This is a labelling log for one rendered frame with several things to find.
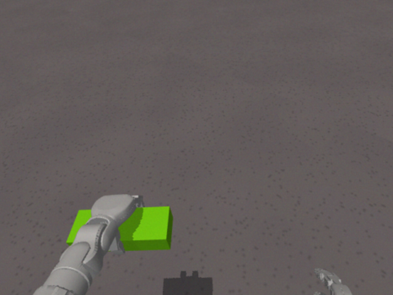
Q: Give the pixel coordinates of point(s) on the left robot arm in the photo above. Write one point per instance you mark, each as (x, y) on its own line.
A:
(83, 260)

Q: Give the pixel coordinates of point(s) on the carton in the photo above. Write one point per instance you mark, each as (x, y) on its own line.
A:
(148, 228)

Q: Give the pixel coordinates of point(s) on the right robot hand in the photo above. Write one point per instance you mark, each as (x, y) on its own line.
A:
(331, 282)

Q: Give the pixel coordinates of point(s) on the left robot hand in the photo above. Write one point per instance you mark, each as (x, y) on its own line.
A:
(119, 207)

